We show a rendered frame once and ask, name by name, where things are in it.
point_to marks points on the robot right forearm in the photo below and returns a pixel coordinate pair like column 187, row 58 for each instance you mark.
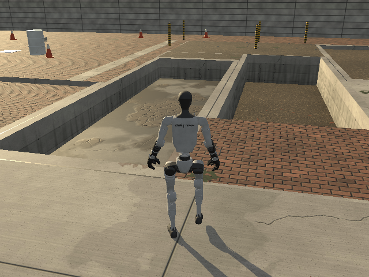
column 212, row 152

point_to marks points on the robot left forearm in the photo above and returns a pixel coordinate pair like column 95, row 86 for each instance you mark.
column 155, row 150

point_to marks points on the robot left shin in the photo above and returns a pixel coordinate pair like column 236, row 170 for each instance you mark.
column 171, row 208

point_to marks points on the robot right hand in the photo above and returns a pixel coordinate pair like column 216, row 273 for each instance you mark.
column 211, row 162

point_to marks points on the robot right upper arm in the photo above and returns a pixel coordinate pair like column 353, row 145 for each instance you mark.
column 202, row 121

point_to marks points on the right robot foot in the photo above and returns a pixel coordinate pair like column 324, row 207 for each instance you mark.
column 198, row 219

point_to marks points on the robot left upper arm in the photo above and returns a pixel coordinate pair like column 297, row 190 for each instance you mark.
column 163, row 130

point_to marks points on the robot left hand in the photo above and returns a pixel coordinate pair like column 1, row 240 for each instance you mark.
column 150, row 161

